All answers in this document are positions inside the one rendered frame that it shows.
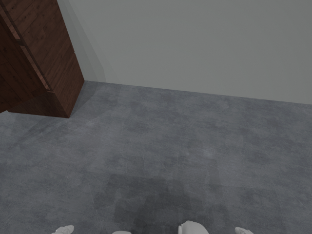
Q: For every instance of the robot right thigh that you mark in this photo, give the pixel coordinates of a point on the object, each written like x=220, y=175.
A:
x=191, y=228

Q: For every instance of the cupboard door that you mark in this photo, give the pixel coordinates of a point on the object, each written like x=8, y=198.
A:
x=19, y=81

